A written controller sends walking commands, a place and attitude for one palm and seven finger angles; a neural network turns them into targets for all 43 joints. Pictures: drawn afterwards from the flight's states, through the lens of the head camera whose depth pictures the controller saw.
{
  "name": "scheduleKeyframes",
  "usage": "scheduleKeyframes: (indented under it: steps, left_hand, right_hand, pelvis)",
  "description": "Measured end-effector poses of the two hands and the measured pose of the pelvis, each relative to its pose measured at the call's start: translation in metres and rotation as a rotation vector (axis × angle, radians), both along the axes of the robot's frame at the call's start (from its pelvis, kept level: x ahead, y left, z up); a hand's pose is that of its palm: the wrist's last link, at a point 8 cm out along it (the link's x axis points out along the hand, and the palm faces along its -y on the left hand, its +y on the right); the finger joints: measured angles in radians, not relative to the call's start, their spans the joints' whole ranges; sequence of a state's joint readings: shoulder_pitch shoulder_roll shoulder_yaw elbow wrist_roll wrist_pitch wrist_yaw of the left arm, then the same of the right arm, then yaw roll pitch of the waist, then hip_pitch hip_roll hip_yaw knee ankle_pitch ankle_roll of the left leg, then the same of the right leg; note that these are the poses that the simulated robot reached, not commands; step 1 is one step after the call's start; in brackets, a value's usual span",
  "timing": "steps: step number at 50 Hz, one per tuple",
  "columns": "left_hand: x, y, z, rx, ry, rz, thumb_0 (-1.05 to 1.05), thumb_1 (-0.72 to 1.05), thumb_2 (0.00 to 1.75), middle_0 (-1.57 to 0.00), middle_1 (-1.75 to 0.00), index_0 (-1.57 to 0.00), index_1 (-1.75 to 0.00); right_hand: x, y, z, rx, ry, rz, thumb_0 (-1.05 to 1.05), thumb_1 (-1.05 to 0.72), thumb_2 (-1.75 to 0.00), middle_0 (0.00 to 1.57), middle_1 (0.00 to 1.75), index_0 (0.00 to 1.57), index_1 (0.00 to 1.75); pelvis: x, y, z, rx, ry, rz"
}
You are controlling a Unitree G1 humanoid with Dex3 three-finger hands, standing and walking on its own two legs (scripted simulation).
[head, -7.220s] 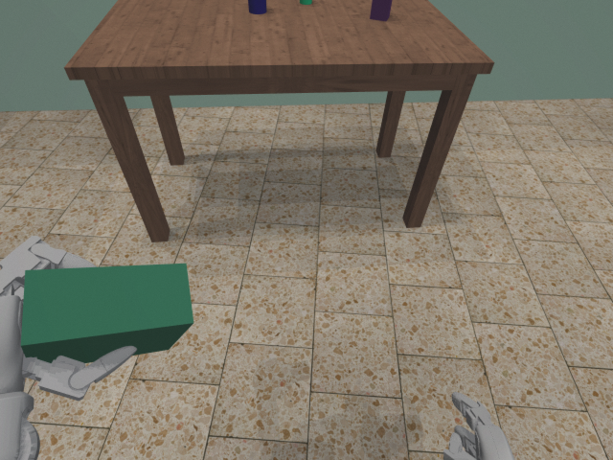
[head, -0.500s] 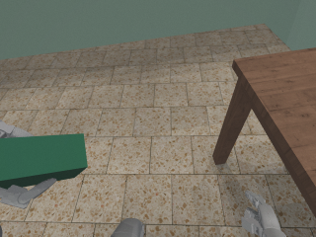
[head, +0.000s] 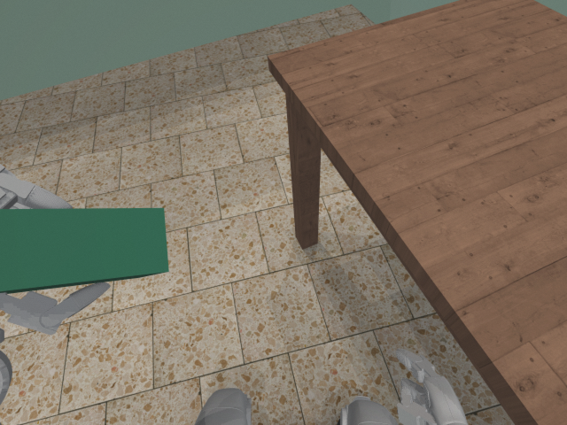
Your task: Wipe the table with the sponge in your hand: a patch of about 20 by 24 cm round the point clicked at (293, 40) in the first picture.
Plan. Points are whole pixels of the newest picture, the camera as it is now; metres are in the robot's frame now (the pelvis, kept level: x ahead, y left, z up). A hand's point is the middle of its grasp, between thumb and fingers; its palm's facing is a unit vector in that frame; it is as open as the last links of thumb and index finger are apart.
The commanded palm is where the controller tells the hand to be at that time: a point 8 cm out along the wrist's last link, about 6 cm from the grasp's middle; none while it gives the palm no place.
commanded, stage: turn to face it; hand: left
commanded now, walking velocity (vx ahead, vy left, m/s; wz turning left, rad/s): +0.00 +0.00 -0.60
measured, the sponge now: (106, 249) +0.25 +0.20 +0.18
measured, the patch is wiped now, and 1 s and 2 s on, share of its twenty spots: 0.00 0.00 0.00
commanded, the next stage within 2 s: none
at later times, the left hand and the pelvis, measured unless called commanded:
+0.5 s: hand (150, 273) +0.22 +0.13 +0.20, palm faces +0.19 -0.89 -0.41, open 10.5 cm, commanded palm +0.18 +0.18 +0.21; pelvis -0.06 -0.04 +0.03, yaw -18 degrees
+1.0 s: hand (257, 336) +0.18 +0.03 +0.19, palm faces -0.08 -0.90 -0.44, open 10.5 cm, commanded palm +0.16 +0.08 +0.21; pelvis -0.13 -0.06 +0.03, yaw -34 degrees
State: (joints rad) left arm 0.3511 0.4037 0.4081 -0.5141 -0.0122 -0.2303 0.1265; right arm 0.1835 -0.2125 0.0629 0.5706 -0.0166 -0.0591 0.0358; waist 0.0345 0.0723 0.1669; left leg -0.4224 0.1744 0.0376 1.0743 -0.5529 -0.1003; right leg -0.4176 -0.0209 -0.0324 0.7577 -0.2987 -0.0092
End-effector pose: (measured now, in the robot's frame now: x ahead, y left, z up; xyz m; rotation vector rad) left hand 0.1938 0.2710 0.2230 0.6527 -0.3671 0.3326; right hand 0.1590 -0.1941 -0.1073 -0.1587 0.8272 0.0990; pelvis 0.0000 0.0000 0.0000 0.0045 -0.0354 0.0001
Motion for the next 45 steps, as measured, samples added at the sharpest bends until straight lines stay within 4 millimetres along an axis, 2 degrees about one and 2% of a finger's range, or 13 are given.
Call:
scheduleKeyframes:
  steps: [4,9,14,18,21,24,28,32,35,40,45]
  left_hand:
    - [0.006,-0.021,-0.007,-0.043,0.080,-0.050,-0.01,-0.53,1.01,-0.69,-1.37,-0.70,-1.37]
    - [-0.010,-0.046,0.000,-0.030,0.096,-0.163,-0.01,-0.53,1.01,-0.69,-1.37,-0.70,-1.37]
    - [-0.026,-0.045,0.008,-0.033,0.018,-0.192,-0.01,-0.53,1.01,-0.69,-1.37,-0.70,-1.37]
    - [-0.023,-0.038,0.010,-0.065,0.011,-0.125,-0.01,-0.53,1.01,-0.69,-1.37,-0.70,-1.37]
    - [-0.015,-0.048,0.002,-0.134,0.046,-0.113,-0.01,-0.53,1.01,-0.69,-1.37,-0.70,-1.37]
    - [-0.006,-0.077,-0.007,-0.175,0.092,-0.175,-0.01,-0.53,1.01,-0.69,-1.37,-0.70,-1.37]
    - [0.000,-0.132,-0.012,-0.143,0.130,-0.313,-0.01,-0.53,1.01,-0.69,-1.37,-0.70,-1.37]
    - [-0.008,-0.187,-0.006,-0.045,0.112,-0.446,-0.01,-0.53,1.01,-0.69,-1.37,-0.70,-1.37]
    - [-0.016,-0.208,0.005,0.004,0.128,-0.515,-0.01,-0.53,1.01,-0.69,-1.37,-0.70,-1.37]
    - [-0.028,-0.207,0.017,0.074,0.187,-0.509,-0.01,-0.53,1.01,-0.69,-1.37,-0.70,-1.37]
    - [-0.035,-0.191,0.009,0.015,0.206,-0.458,-0.01,-0.53,1.01,-0.69,-1.37,-0.70,-1.37]
  right_hand:
    - [-0.011,-0.004,0.010,0.042,0.023,-0.048,0.02,-0.91,-0.90,0.20,0.30,0.23,0.29]
    - [-0.028,-0.011,0.022,0.043,0.034,-0.083,0.02,-0.91,-0.90,0.20,0.30,0.26,0.29]
    - [-0.046,-0.019,0.032,-0.009,0.038,-0.098,0.02,-0.91,-0.90,0.20,0.30,0.30,0.29]
    - [-0.059,-0.022,0.039,0.009,0.006,-0.159,0.02,-0.91,-0.90,0.20,0.30,0.31,0.29]
    - [-0.072,-0.026,0.044,0.049,-0.012,-0.197,0.02,-0.91,-0.90,0.20,0.30,0.32,0.29]
    - [-0.087,-0.034,0.046,0.072,-0.036,-0.225,0.01,-0.91,-0.90,0.20,0.30,0.33,0.29]
    - [-0.110,-0.047,0.043,0.115,-0.077,-0.239,0.01,-0.91,-0.90,0.20,0.30,0.36,0.29]
    - [-0.131,-0.061,0.030,0.171,-0.119,-0.232,0.01,-0.91,-0.90,0.20,0.30,0.40,0.29]
    - [-0.148,-0.069,0.026,0.182,-0.078,-0.253,0.02,-0.91,-0.90,0.20,0.30,0.39,0.29]
    - [-0.179,-0.082,0.026,0.185,0.003,-0.354,0.02,-0.91,-0.90,0.20,0.30,0.39,0.29]
    - [-0.210,-0.093,0.026,0.132,0.057,-0.417,0.02,-0.91,-0.90,0.20,0.30,0.40,0.29]
  pelvis:
    - [-0.013,-0.012,0.010,0.013,0.015,-0.057]
    - [-0.025,-0.019,0.015,0.008,0.045,-0.106]
    - [-0.037,-0.020,0.016,0.033,0.033,-0.173]
    - [-0.044,-0.021,0.024,-0.011,0.012,-0.211]
    - [-0.049,-0.025,0.029,-0.035,0.009,-0.257]
    - [-0.059,-0.035,0.030,-0.041,0.011,-0.302]
    - [-0.076,-0.056,0.024,-0.028,0.016,-0.359]
    - [-0.096,-0.078,0.011,-0.025,0.015,-0.393]
    - [-0.108,-0.083,0.015,0.001,0.022,-0.425]
    - [-0.120,-0.084,0.026,0.032,0.037,-0.495]
    - [-0.128,-0.077,0.030,0.044,0.044,-0.553]
